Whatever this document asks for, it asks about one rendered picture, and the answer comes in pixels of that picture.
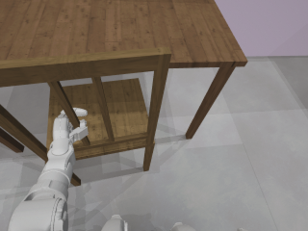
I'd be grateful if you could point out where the table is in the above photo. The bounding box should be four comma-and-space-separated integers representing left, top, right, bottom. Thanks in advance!
0, 0, 248, 153

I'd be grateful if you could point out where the robot left upper arm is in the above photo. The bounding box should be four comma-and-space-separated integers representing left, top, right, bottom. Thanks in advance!
11, 197, 68, 231

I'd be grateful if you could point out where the left robot forearm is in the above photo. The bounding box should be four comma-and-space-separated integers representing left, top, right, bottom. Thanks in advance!
8, 138, 76, 231

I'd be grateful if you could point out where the left robot hand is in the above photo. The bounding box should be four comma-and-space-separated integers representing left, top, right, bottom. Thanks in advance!
52, 108, 89, 143

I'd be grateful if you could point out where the right robot shin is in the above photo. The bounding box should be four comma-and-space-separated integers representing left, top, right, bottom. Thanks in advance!
172, 222, 183, 228

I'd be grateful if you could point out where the robot left thigh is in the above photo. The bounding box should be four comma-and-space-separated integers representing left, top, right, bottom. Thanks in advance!
101, 218, 128, 231

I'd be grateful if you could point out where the chair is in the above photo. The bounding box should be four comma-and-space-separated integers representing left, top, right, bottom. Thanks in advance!
0, 46, 172, 187

